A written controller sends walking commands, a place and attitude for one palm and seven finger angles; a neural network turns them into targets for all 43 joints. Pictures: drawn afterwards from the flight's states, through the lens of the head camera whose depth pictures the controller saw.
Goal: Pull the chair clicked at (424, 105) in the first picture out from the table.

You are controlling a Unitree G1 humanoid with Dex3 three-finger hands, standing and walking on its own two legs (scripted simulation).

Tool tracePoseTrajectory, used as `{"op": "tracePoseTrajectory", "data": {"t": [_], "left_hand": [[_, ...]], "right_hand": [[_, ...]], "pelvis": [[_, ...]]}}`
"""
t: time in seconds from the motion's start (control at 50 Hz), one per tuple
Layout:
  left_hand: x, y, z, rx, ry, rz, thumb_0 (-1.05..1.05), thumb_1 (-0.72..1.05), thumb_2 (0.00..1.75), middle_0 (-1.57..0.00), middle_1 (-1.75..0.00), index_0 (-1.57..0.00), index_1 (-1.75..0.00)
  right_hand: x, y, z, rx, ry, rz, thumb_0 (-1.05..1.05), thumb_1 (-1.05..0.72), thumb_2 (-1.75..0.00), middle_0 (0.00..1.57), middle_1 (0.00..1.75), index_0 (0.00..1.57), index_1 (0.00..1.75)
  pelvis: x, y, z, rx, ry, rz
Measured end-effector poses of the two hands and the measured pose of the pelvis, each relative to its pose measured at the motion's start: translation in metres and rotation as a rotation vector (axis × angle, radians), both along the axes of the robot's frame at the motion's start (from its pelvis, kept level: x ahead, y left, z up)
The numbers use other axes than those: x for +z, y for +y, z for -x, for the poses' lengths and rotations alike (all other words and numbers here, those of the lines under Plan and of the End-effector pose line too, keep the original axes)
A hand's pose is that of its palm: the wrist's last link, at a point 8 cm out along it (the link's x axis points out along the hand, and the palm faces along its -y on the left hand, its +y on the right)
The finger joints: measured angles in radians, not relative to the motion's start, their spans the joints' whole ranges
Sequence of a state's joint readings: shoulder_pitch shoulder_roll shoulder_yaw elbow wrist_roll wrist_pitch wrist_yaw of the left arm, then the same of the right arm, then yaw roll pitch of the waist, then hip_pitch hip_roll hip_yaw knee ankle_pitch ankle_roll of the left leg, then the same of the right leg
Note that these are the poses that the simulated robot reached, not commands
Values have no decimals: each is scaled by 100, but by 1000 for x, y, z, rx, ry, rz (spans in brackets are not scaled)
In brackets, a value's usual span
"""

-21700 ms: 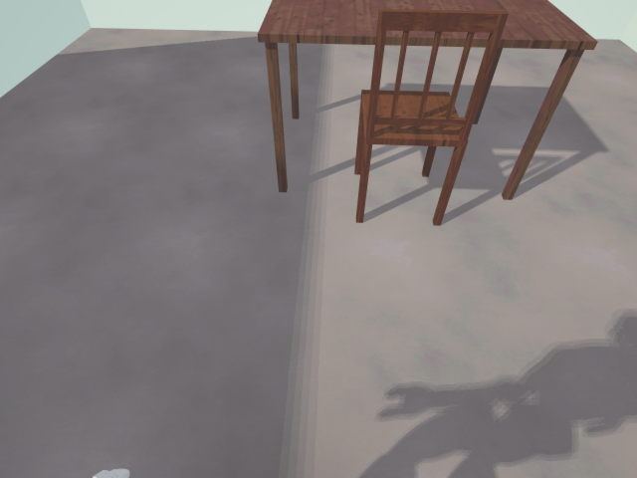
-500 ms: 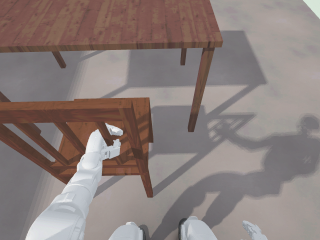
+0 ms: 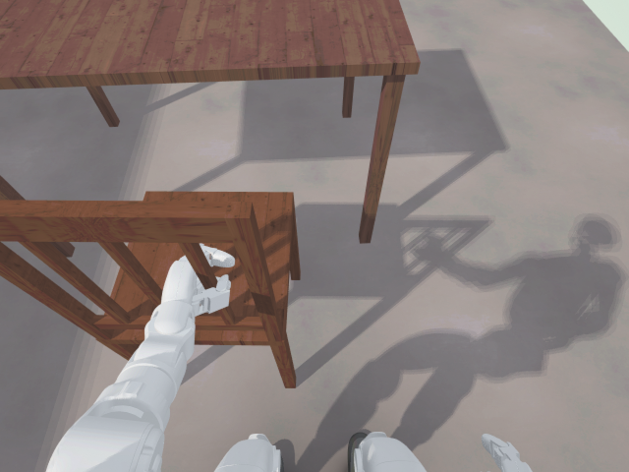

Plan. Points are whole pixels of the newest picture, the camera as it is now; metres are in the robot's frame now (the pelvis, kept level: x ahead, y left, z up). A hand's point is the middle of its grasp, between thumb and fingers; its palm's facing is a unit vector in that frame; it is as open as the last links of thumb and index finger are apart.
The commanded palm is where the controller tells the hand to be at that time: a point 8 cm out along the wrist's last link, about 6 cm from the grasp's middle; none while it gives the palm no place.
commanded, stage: step backward, pulling the chair out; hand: left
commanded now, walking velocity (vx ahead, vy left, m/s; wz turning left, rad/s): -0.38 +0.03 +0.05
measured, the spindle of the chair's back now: (148, 286) +0.38 +0.26 -0.07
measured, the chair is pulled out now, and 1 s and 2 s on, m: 0.29 0.49 0.62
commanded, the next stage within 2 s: stop walking, hand still on the chair in 1.00 s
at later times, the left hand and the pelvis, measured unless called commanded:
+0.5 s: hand (219, 353) +0.27 +0.13 -0.05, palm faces -0.03 -0.98 -0.20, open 5.2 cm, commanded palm +0.26 +0.18 -0.05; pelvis -0.09 +0.01 +0.00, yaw +2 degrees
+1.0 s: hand (210, 454) +0.15 +0.13 -0.05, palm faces -0.09 -0.98 -0.19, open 5.1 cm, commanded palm +0.15 +0.18 -0.05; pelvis -0.20 +0.02 +0.01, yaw +1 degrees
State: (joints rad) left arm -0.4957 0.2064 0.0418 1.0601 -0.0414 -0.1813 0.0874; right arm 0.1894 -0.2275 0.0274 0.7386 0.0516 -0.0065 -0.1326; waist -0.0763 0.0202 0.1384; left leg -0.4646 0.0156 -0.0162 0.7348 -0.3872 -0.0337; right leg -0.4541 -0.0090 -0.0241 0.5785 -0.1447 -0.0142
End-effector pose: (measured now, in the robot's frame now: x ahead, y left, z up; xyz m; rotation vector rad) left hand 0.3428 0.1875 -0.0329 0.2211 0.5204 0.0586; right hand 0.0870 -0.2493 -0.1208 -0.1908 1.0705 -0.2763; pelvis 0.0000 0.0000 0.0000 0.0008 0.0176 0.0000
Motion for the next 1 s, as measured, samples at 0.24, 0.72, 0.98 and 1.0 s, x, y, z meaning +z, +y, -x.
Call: {"op": "tracePoseTrajectory", "data": {"t": [0.24, 0.72, 0.98, 1.0], "left_hand": [[1, 1, 39, -32, 6, 10, 4, 72, 81, -35, -126, -50, -145], [3, -5, 137, -44, 19, 16, 5, 71, 80, -36, -127, -50, -145], [3, -9, 199, -77, 30, 37, 5, 73, 79, -33, -128, -49, -145], [3, -9, 204, -81, 33, 38, 5, 73, 79, -33, -128, -49, -145]], "right_hand": [[8, 2, 36, 39, 28, 27, 1, -90, -90, 20, 30, 20, 30], [4, 16, 124, 67, 23, -29, 1, -90, -90, 20, 30, 20, 30], [12, 6, 196, 41, 34, 61, 1, -90, -90, 20, 30, 20, 30], [13, 8, 201, 40, 36, 60, 1, -90, -90, 20, 30, 20, 30]], "pelvis": [[3, 3, 32, -10, -2, -10], [5, 0, 129, -11, -10, 6], [6, 19, 196, 27, 6, -15], [7, 20, 200, 16, 5, -14]]}}
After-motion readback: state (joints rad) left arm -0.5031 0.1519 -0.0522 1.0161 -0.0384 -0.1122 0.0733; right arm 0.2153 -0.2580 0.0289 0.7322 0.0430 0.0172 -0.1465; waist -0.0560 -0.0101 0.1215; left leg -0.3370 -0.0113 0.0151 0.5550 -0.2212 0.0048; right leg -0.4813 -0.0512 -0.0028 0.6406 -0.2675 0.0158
